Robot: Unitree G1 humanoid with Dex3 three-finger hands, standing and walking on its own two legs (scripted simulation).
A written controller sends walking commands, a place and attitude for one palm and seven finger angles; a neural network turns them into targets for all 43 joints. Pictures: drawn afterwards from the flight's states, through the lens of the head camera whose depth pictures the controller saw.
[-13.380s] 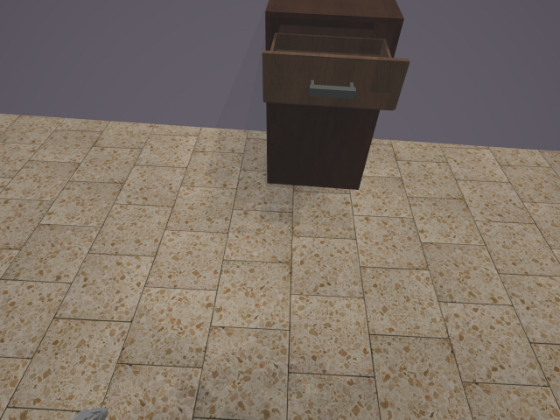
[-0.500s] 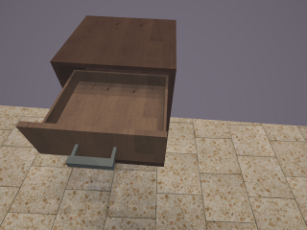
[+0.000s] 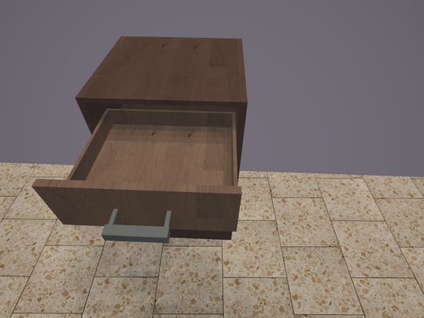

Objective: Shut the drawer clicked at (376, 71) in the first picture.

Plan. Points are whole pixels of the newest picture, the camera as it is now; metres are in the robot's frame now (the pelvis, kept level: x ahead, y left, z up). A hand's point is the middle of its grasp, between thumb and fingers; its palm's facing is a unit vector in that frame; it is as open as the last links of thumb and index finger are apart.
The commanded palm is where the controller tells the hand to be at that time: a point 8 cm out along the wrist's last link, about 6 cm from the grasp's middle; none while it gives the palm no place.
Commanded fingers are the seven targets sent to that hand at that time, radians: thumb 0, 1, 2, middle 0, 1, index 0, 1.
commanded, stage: look again from close up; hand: left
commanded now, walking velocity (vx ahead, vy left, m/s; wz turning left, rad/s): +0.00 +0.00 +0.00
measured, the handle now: (139, 224) +0.32 +0.18 -0.03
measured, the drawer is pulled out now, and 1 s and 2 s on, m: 0.30 0.28 0.28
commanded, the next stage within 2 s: raise the hand and make a fist in 0.16 s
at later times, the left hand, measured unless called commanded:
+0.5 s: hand (118, 287) +0.19 +0.19 -0.03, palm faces +0.23 -0.97 -0.06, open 7.0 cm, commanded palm +0.12 +0.23 -0.04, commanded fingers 0.00 0.90 0.90 -0.46 -0.58 -0.46 -0.58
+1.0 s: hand (122, 291) +0.18 +0.17 -0.01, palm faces +0.03 -1.00 -0.06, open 4.3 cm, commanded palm +0.13 +0.22 +0.00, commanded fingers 0.00 0.90 0.90 -0.96 -1.12 -0.96 -1.12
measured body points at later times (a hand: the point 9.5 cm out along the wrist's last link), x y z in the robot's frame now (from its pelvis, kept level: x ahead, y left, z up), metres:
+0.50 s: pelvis +0.01 +0.00 -0.02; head +0.02 +0.00 +0.43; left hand +0.17 +0.24 -0.03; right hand +0.17 -0.25 -0.10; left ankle +0.03 +0.08 -0.73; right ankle +0.00 -0.12 -0.73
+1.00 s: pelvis +0.00 -0.04 -0.06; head +0.04 -0.04 +0.39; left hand +0.17 +0.22 +0.00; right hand +0.18 -0.26 -0.15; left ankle +0.03 +0.08 -0.73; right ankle +0.00 -0.12 -0.73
